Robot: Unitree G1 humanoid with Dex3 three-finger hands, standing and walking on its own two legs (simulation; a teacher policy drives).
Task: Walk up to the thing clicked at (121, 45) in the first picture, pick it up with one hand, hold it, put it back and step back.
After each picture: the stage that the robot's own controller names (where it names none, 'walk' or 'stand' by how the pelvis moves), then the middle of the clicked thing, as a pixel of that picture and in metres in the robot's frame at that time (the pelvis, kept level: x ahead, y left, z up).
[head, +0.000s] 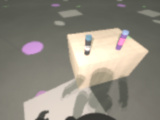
stand; (121, 41) +0.97 -0.34 -0.05
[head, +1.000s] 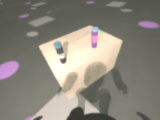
walk; (94, 38) +0.91 +0.05 -0.03
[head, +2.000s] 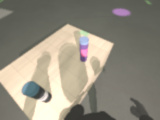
walk; (83, 50) +0.56 +0.15 -0.02
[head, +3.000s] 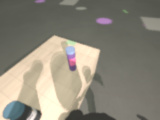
stand; (71, 60) +0.49 +0.21 -0.02
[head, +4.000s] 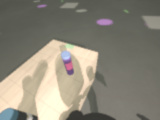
stand; (68, 64) +0.47 +0.22 -0.03
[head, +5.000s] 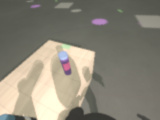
stand; (65, 64) +0.45 +0.25 -0.03
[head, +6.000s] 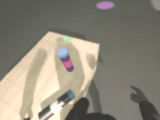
stand; (66, 61) +0.41 +0.26 -0.03
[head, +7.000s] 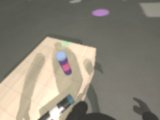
stand; (65, 64) +0.41 +0.26 -0.03
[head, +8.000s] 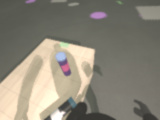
stand; (64, 65) +0.41 +0.27 -0.03
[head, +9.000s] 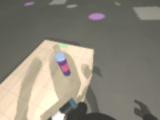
stand; (63, 65) +0.41 +0.27 -0.03
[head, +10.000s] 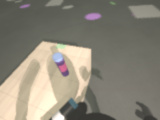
stand; (62, 66) +0.41 +0.29 -0.03
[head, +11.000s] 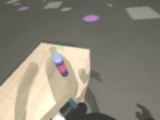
stand; (61, 66) +0.41 +0.30 -0.03
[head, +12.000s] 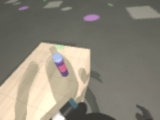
stand; (61, 66) +0.41 +0.29 -0.03
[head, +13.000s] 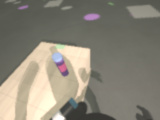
stand; (61, 65) +0.41 +0.29 -0.03
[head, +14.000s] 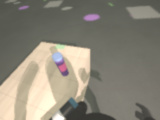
stand; (61, 65) +0.41 +0.29 -0.02
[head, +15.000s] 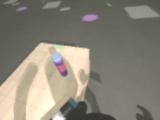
stand; (60, 65) +0.41 +0.30 -0.02
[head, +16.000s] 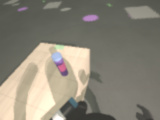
stand; (61, 65) +0.42 +0.30 -0.02
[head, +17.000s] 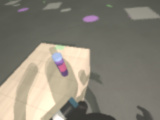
stand; (61, 65) +0.42 +0.29 -0.02
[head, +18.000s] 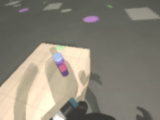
stand; (61, 65) +0.42 +0.29 -0.02
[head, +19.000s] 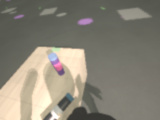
walk; (57, 65) +0.45 +0.34 -0.04
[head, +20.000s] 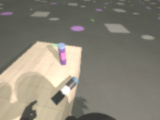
stand; (62, 55) +0.62 +0.34 -0.04
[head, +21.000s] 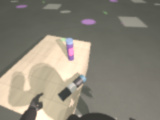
stand; (70, 50) +0.65 +0.26 -0.04
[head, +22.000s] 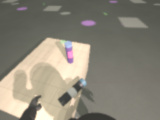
rise first; (69, 53) +0.63 +0.27 -0.05
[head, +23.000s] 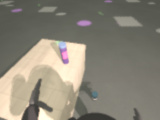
go down; (64, 54) +0.61 +0.32 -0.05
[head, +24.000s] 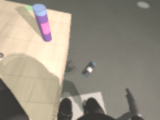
go down; (44, 26) +0.64 +0.31 +0.04
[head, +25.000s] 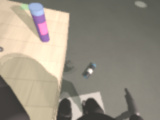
approach; (41, 26) +0.62 +0.31 +0.04
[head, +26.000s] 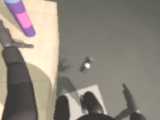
close in; (22, 17) +0.63 +0.33 +0.07
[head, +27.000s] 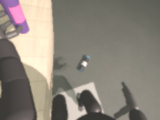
close; (14, 11) +0.63 +0.33 +0.08
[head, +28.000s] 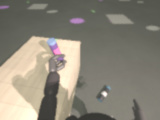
lift; (56, 51) +0.59 +0.33 +0.00
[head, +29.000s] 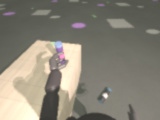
go down; (60, 53) +0.63 +0.32 -0.03
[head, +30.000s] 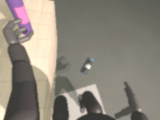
lift; (19, 13) +0.66 +0.33 +0.08
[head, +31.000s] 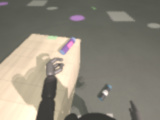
hold; (68, 45) +0.78 +0.27 -0.09
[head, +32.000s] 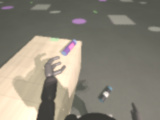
go down; (69, 47) +0.80 +0.27 -0.10
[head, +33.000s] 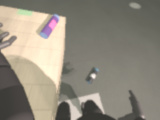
go down; (50, 26) +0.78 +0.28 -0.06
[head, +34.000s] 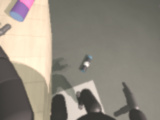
close; (25, 3) +0.80 +0.32 -0.01
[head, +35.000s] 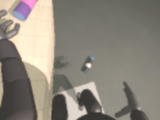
close; (28, 3) +0.81 +0.32 -0.01
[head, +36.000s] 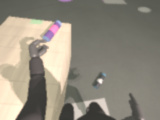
lift; (52, 30) +0.81 +0.32 -0.06
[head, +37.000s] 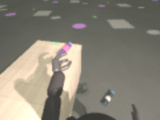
lift; (65, 49) +0.82 +0.34 -0.11
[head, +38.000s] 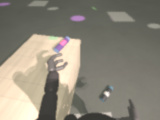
hold; (62, 44) +0.82 +0.35 -0.11
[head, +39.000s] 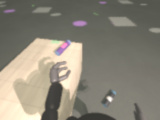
go down; (63, 47) +0.80 +0.36 -0.10
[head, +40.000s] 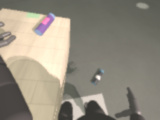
approach; (45, 24) +0.83 +0.35 -0.07
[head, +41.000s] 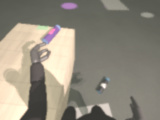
close; (52, 34) +0.82 +0.37 -0.06
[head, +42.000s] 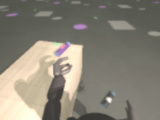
hold; (63, 49) +0.83 +0.38 -0.11
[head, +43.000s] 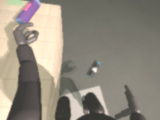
close; (29, 11) +0.85 +0.38 -0.03
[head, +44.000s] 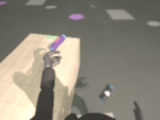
close; (58, 42) +0.81 +0.39 -0.09
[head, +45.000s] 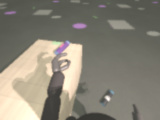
close; (62, 48) +0.84 +0.38 -0.11
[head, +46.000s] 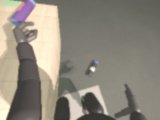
hold; (24, 12) +0.85 +0.40 -0.03
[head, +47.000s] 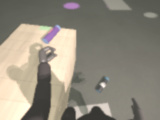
hold; (52, 34) +0.83 +0.39 -0.08
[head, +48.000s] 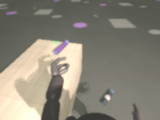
close; (61, 47) +0.84 +0.40 -0.11
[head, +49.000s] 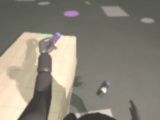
crouch; (52, 41) +0.81 +0.40 -0.09
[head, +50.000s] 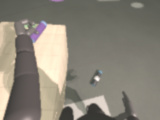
lower; (38, 31) +0.83 +0.42 -0.08
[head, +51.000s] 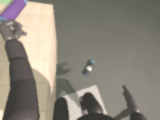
lower; (14, 9) +0.84 +0.43 -0.02
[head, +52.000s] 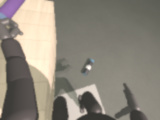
lower; (12, 5) +0.84 +0.44 -0.02
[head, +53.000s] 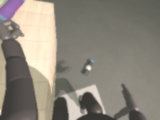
lower; (11, 6) +0.85 +0.45 -0.02
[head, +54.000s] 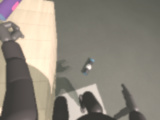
lower; (9, 4) +0.85 +0.46 -0.02
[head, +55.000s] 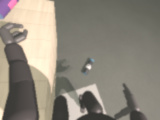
open; (7, 3) +0.86 +0.47 -0.01
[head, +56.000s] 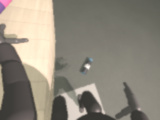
withdraw; (1, 0) +0.86 +0.49 -0.02
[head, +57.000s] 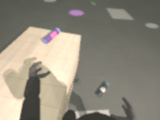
stand; (51, 35) +0.86 +0.46 -0.08
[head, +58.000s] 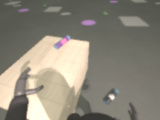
stand; (62, 42) +0.88 +0.47 -0.09
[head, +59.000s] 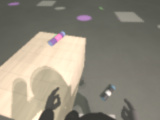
stand; (57, 38) +0.87 +0.48 -0.08
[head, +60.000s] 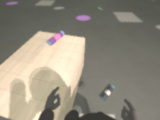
stand; (56, 38) +0.88 +0.49 -0.07
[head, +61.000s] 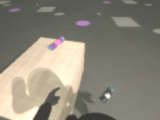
stand; (56, 43) +0.89 +0.48 -0.11
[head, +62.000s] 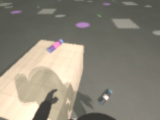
stand; (55, 45) +0.89 +0.50 -0.14
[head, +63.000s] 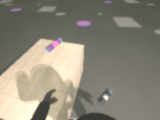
stand; (54, 44) +0.88 +0.52 -0.14
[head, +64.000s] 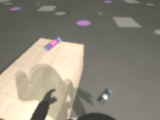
walk; (53, 44) +0.89 +0.54 -0.14
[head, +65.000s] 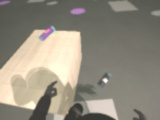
walk; (47, 33) +0.97 +0.61 -0.12
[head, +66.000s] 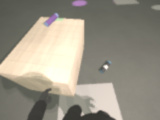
walk; (51, 19) +1.17 +0.61 -0.12
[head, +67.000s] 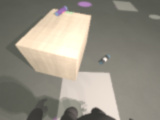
walk; (61, 11) +1.47 +0.59 -0.12
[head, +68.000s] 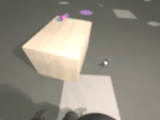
stand; (62, 17) +1.52 +0.63 -0.13
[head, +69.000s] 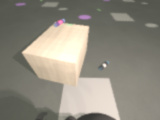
stand; (59, 23) +1.54 +0.67 -0.15
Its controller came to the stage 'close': yes
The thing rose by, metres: 0.00
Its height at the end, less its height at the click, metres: -0.09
